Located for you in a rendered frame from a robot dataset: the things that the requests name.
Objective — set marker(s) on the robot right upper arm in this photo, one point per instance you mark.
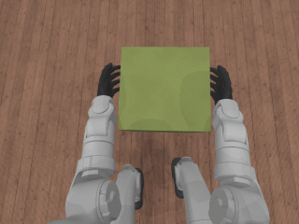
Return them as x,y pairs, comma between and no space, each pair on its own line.
231,205

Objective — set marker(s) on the robot left upper arm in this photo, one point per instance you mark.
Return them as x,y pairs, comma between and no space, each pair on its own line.
92,202

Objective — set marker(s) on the robot left forearm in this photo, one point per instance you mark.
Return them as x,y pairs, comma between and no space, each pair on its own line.
98,143

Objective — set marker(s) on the robot left thigh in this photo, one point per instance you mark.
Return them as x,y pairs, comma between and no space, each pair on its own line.
129,186

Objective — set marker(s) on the robot right forearm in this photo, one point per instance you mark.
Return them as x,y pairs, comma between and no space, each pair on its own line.
233,167

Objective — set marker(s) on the robot left hand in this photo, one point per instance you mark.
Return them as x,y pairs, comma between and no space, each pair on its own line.
105,86

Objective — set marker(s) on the robot right hand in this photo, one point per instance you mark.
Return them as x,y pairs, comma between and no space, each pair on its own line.
222,88

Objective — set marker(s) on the robot right shin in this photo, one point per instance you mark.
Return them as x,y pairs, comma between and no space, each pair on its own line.
184,159

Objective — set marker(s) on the carton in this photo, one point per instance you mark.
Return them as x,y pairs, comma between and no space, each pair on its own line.
165,90

